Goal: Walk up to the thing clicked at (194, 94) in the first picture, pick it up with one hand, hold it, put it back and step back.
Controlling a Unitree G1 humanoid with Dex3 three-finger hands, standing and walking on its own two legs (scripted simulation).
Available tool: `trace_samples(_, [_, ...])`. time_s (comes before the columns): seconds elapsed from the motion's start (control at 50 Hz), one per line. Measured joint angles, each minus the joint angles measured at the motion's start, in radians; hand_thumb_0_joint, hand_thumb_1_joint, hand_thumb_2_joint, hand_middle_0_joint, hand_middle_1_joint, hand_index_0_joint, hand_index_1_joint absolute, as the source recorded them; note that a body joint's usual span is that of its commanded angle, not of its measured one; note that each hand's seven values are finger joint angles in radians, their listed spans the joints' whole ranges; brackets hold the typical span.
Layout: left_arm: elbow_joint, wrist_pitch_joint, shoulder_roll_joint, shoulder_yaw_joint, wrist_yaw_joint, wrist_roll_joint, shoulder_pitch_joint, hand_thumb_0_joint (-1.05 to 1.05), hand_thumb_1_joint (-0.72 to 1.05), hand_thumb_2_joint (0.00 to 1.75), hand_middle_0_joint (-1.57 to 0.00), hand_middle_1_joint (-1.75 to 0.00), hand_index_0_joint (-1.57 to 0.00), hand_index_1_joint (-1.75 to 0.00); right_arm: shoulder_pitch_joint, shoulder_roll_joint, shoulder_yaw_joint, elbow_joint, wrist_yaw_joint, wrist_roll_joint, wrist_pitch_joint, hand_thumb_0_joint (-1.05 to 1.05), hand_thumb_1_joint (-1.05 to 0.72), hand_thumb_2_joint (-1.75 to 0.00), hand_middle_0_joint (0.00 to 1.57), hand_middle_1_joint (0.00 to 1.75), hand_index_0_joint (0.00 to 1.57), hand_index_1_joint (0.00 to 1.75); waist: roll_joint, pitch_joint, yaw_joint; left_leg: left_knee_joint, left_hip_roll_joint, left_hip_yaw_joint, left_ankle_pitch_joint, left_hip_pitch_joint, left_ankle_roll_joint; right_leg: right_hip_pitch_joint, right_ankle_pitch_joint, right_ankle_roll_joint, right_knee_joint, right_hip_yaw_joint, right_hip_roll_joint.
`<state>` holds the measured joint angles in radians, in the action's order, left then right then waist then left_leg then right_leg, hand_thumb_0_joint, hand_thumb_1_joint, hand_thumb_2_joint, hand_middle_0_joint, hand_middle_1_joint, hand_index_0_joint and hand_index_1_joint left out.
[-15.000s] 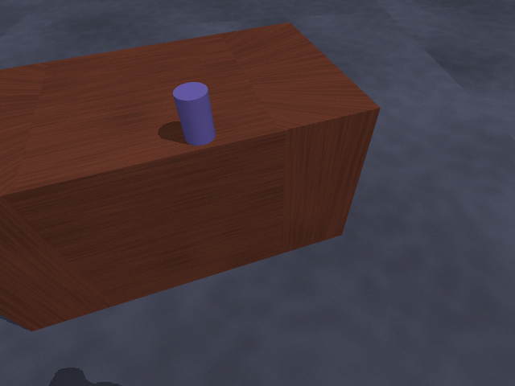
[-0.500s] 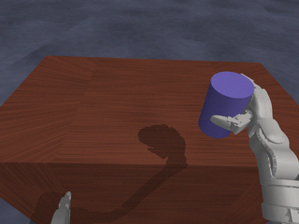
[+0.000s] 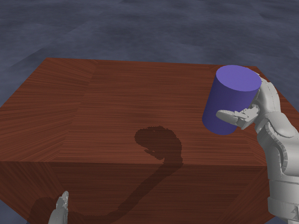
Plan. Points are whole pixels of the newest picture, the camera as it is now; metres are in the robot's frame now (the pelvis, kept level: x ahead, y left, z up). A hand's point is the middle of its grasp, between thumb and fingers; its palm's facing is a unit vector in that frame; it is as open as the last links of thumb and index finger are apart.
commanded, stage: hold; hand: right
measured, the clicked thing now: (227, 102) +0.34 -0.14 +0.22
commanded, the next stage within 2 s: none
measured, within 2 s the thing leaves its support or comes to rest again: neither
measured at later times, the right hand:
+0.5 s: hand (238, 96) +0.33 -0.15 +0.25, palm faces +0.01 +1.00 -0.04, open 11.9 cm
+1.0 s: hand (237, 102) +0.32 -0.15 +0.23, palm faces +0.02 +1.00 -0.04, open 11.9 cm
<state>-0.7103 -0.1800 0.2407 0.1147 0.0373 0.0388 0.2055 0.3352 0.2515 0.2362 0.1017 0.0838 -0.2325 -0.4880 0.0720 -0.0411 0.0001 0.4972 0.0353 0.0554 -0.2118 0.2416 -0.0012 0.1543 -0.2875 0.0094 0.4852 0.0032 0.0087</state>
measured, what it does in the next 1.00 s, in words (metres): stands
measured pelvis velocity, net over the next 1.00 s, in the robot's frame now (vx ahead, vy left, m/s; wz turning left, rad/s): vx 0.00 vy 0.00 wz -0.01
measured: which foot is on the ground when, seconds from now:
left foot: down 0.00-1.00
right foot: down 0.00-1.00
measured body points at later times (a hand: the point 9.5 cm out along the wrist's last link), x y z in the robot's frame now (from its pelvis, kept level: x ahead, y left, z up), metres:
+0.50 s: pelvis +0.00 +0.00 +0.00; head -0.04 +0.04 +0.45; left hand +0.17 +0.26 -0.09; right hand +0.32 -0.21 +0.25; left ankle +0.04 +0.12 -0.74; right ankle -0.01 -0.13 -0.74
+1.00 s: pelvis +0.00 +0.00 +0.00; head -0.04 +0.04 +0.45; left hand +0.17 +0.26 -0.09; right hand +0.31 -0.21 +0.24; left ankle +0.04 +0.12 -0.74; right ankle -0.01 -0.13 -0.74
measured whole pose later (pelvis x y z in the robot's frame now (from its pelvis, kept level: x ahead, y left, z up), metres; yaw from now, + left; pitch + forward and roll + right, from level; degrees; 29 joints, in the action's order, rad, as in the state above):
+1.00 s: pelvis +0.00 +0.00 +0.00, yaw +0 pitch -3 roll +0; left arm -0.70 -0.22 0.24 0.10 0.04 0.04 0.22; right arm 0.29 0.26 0.26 0.21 0.10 -0.25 -0.57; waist 0.08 -0.05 0.01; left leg 0.52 0.03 0.06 -0.22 0.25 0.00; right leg 0.16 -0.30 0.01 0.51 0.00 0.01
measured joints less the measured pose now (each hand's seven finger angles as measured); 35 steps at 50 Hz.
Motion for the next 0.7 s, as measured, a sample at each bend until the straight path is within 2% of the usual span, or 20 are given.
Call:
trace_samples(0.5, [-0.008, -0.032, 0.005, -0.012, -0.007, 0.007, 0.0, -0.01, -0.53, 0.05, -0.05, -0.04, -0.05, -0.04, 0.027, 0.026, 0.032, 0.047, 0.034, -0.026, -0.104, 0.0, 0.61, -1.04, 0.6, 1.02, 0.61, 1.02, 0.012, -0.013, 0.006, 0.009, 0.001, 0.007, -0.002, 0.002, 0.004, 0.004, 0.002, 0.003, 0.008, -0.008, 0.0])
trace_samples(0.7, [0.001, -0.037, 0.001, -0.012, -0.01, 0.004, 0.017, -0.01, -0.53, 0.05, -0.05, -0.04, -0.05, -0.04, -0.006, 0.011, 0.034, 0.062, 0.022, -0.024, -0.106, 0.0, 0.61, -1.04, 0.6, 1.02, 0.62, 1.02, 0.009, -0.009, 0.005, 0.013, 0.0, 0.006, -0.005, 0.007, 0.005, 0.007, 0.0, 0.005, 0.009, -0.006, 0.001])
